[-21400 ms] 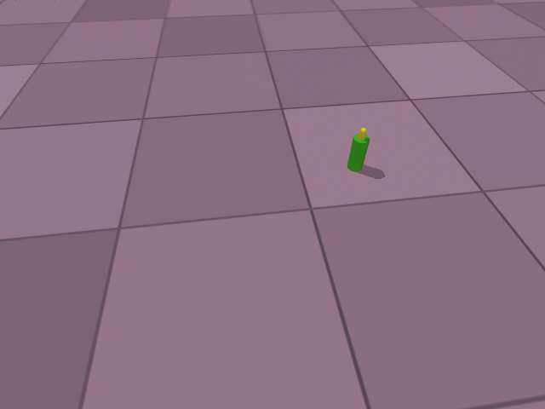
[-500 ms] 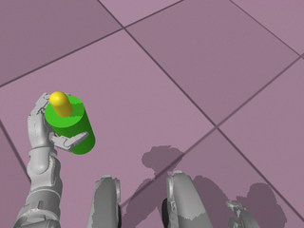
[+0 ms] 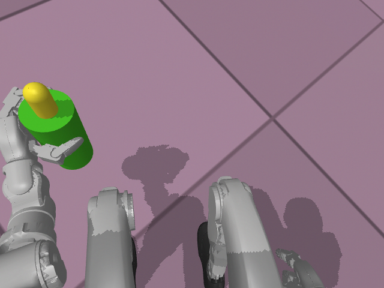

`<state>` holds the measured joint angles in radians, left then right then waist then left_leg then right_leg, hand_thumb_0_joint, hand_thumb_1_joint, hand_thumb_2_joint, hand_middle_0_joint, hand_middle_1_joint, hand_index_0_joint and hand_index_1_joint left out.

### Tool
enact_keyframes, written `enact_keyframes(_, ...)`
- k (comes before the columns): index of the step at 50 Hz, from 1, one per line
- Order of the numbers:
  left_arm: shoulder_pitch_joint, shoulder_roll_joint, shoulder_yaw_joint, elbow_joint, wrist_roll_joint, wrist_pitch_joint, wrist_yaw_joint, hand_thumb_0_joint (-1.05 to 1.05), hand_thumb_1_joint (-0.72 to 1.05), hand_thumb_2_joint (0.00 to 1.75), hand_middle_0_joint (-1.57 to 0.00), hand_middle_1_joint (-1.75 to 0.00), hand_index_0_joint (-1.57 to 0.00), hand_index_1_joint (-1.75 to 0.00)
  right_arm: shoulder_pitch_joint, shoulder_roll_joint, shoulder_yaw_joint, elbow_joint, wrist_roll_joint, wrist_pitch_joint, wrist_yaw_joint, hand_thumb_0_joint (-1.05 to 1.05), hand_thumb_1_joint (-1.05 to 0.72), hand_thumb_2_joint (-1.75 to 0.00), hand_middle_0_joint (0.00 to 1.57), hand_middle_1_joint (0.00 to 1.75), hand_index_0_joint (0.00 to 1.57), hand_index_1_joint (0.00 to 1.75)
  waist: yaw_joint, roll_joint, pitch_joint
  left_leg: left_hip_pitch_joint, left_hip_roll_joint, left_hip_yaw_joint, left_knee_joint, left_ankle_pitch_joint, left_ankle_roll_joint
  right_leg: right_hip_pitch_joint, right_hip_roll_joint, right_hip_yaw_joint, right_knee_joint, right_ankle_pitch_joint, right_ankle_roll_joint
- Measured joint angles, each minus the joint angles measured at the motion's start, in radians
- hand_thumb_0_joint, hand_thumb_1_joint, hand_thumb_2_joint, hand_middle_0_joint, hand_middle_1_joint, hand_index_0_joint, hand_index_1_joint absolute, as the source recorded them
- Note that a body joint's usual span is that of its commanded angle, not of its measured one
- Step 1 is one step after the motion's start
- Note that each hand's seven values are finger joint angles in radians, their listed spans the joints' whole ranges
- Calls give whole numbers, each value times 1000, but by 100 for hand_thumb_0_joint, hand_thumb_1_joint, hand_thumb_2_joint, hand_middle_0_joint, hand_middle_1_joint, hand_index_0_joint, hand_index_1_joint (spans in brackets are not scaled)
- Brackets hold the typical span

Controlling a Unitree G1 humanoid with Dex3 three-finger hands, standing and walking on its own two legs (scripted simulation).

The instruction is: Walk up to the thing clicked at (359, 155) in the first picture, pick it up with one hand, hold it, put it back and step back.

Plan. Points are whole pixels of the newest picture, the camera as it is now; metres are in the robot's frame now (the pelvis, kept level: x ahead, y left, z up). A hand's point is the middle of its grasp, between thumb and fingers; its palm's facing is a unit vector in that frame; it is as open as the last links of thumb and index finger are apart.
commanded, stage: crouch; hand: left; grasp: from the side
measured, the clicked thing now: (58, 128) +0.45 +0.23 -0.06
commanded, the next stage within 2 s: lower in 0.70 s
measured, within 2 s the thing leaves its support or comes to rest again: neither
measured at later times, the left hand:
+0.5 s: hand (64, 132) +0.46 +0.24 -0.13, palm faces +0.21 -0.98 -0.03, open 11.7 cm
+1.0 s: hand (72, 135) +0.47 +0.24 -0.18, palm faces +0.22 -0.97 +0.00, open 11.7 cm
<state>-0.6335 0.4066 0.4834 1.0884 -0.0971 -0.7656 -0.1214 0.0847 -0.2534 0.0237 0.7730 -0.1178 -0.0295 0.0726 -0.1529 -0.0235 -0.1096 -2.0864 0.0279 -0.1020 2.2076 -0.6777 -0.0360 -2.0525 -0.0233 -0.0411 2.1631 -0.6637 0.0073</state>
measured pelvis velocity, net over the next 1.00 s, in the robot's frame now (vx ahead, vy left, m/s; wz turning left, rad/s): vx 0.00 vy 0.01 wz -0.09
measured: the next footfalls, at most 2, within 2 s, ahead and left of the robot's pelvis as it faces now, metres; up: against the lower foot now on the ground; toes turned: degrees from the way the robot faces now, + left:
none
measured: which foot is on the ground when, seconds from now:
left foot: down 0.00-1.00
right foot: down 0.00-1.00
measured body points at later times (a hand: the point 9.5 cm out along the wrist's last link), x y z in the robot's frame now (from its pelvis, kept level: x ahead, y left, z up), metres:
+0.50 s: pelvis +0.00 +0.01 -0.06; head +0.21 +0.07 +0.33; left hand +0.45 +0.29 -0.13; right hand +0.06 -0.27 -0.17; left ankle +0.09 +0.13 -0.36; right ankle +0.10 -0.12 -0.36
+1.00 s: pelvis +0.00 +0.01 -0.08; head +0.24 +0.09 +0.29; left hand +0.46 +0.29 -0.18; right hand +0.07 -0.27 -0.18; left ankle +0.09 +0.13 -0.36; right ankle +0.10 -0.12 -0.36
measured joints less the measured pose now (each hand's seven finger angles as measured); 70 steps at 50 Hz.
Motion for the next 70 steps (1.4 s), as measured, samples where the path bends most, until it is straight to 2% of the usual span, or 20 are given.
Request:
enact_keyframes(5,-54,33,-1,75,9,4,-8,2,-57,107,-65,-99,-62,-97,11,-11,16,8,-3,6,3,0,-95,-92,20,30,20,30,-9,9,20,-49,-3,-6,61,9,7,-43,2,0,54,11,8)
enact_keyframes(9,-78,52,17,107,25,8,-19,2,-57,107,-65,-98,-62,-96,16,-15,36,3,-8,15,10,0,-95,-92,20,30,20,30,-22,5,42,-84,-2,-17,108,11,11,-74,9,-5,89,20,15)
enact_keyframes(16,-68,72,65,73,40,15,-18,2,-57,107,-65,-98,-62,-96,21,-17,68,-17,-21,26,15,0,-94,-91,20,30,20,30,-46,-17,79,-129,-5,-38,168,9,9,-108,13,-19,134,23,18)
enact_keyframes(20,-57,92,67,50,46,17,-16,2,-57,107,-65,-98,-62,-96,18,-23,78,-22,-31,28,15,0,-94,-91,20,30,20,30,-52,-25,94,-143,-10,-46,188,7,5,-118,11,-24,151,20,17)
enact_keyframes(30,-66,133,48,87,26,13,-37,2,-57,107,-65,-98,-62,-96,-8,-50,103,-20,-46,38,22,0,-95,-92,20,30,20,30,-48,-19,124,-163,-14,-65,234,-3,3,-132,14,-37,186,14,21)
enact_keyframes(36,-64,136,64,97,14,3,-48,2,-57,107,-65,-99,-62,-96,-23,-56,125,-29,-53,41,28,0,-94,-91,20,30,20,30,-53,-30,145,-171,-12,-81,264,-14,1,-138,20,-48,205,11,23)
enact_keyframes(42,-46,137,76,55,26,2,-36,2,-57,107,-64,-99,-61,-97,-34,-49,138,-34,-65,47,26,0,-94,-91,20,30,20,30,-59,-48,161,-175,-14,-93,281,-25,-3,-137,21,-57,215,3,24)
enact_keyframes(46,-53,148,67,68,18,-15,-26,2,-57,107,-64,-99,-62,-96,-41,-50,150,-31,-72,48,27,0,-94,-91,20,30,20,30,-60,-51,170,-177,-16,-96,287,-27,0,-133,21,-59,217,0,27)
enact_keyframes(50,-77,174,76,132,11,-39,-12,2,-57,107,-65,-99,-62,-96,-59,-55,174,-37,-82,52,31,0,-95,-91,20,30,20,30,-68,-57,190,-178,-15,-106,301,-27,5,-129,26,-66,220,4,33)
enact_keyframes(54,-78,211,77,165,31,-61,-7,2,-57,107,-64,-99,-62,-96,-78,-57,197,-53,-97,56,38,0,-95,-91,20,30,20,30,-83,-75,219,-181,-14,-117,319,-25,8,-127,31,-74,228,12,38)
enact_keyframes(57,-68,229,78,161,42,-71,-14,2,-57,107,-64,-99,-62,-96,-86,-59,213,-62,-106,57,41,0,-94,-91,20,30,20,30,-90,-92,239,-183,-14,-125,332,-25,8,-126,34,-79,233,16,40)
enact_keyframes(60,-64,237,86,156,39,-81,-14,2,-57,107,-65,-98,-62,-96,-90,-62,232,-66,-115,58,44,0,-94,-91,20,30,20,30,-93,-109,256,-182,-16,-135,343,-26,6,-120,35,-87,238,16,42)
enact_keyframes(63,-61,245,95,153,32,-85,-4,2,-57,107,-65,-98,-62,-96,-94,-65,251,-71,-125,60,44,0,-94,-91,20,30,20,30,-97,-122,269,-178,-19,-146,351,-29,3,-111,36,-95,240,15,42)
enact_keyframes(70,-69,288,93,178,41,-109,15,2,-57,107,-65,-98,-62,-95,-112,-80,281,-93,-145,62,44,0,-95,-91,20,30,20,30,-108,-130,295,-169,-23,-165,364,-28,4,-92,39,-111,238,19,45)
